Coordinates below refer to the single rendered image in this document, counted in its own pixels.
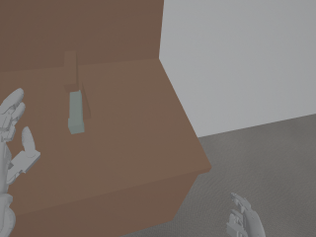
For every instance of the robot left hand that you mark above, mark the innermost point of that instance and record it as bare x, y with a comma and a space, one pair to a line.
11, 111

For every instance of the tap lever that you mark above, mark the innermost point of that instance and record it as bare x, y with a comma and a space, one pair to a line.
75, 121

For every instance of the robot left forearm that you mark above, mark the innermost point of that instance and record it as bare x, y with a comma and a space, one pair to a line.
7, 215

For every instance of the robot right hand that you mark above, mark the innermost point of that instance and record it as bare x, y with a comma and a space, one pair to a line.
248, 225

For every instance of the counter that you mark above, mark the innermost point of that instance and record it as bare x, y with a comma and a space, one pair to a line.
138, 156

